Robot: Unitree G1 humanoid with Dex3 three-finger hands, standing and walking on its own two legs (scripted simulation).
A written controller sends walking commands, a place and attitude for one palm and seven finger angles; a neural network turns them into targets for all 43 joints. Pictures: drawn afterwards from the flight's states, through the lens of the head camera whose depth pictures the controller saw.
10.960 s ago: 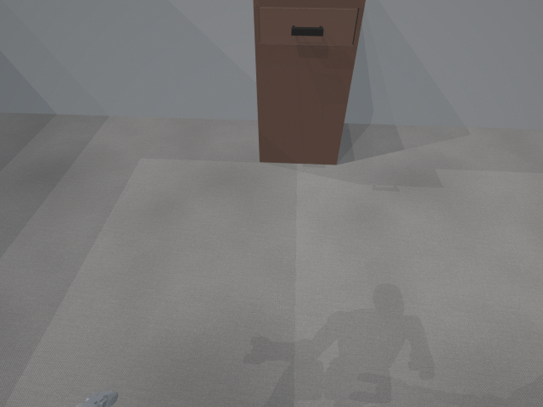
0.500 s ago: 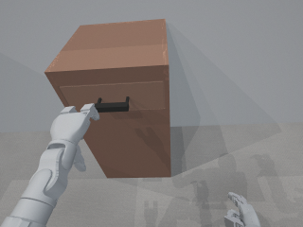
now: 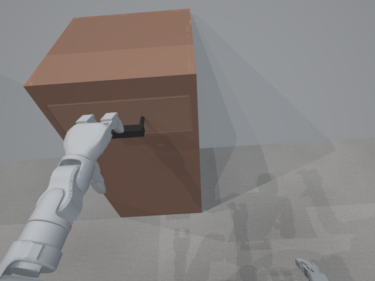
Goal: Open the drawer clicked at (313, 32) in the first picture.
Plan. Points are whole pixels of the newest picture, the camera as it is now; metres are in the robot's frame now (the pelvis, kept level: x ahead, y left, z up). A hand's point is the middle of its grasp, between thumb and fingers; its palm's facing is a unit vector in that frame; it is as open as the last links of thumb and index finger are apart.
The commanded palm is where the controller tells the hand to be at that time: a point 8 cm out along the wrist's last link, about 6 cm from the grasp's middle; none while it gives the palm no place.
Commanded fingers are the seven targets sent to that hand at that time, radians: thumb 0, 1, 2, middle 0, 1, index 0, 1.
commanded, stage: move the hooked fingers above the handle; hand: left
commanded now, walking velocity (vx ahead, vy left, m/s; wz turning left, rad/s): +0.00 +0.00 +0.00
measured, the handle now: (122, 126) +0.53 +0.25 +0.00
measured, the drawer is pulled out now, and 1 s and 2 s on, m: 0.00 0.00 0.00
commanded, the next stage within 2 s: none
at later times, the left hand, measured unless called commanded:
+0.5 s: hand (110, 136) +0.42 +0.23 +0.07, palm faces +0.01 -0.05 -1.00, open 13.8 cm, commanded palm +0.41 +0.25 +0.13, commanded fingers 0.00 -0.50 0.30 -0.30 -1.20 -0.30 -1.20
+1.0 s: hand (127, 119) +0.49 +0.20 +0.06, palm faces +0.06 -0.05 -1.00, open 13.6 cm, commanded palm +0.46 +0.24 +0.11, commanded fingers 0.00 -0.50 0.30 -0.30 -1.20 -0.30 -1.20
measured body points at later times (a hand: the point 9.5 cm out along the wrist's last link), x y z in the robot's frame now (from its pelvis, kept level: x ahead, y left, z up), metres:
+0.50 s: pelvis +0.00 +0.01 -0.01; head +0.03 -0.01 +0.44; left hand +0.42 +0.23 +0.12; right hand +0.11 -0.25 -0.13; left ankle +0.02 +0.12 -0.73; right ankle -0.05 -0.11 -0.73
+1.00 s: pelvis -0.01 +0.01 -0.02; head +0.07 +0.00 +0.43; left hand +0.48 +0.20 +0.12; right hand -0.01 -0.27 -0.15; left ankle +0.02 +0.12 -0.73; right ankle -0.05 -0.11 -0.73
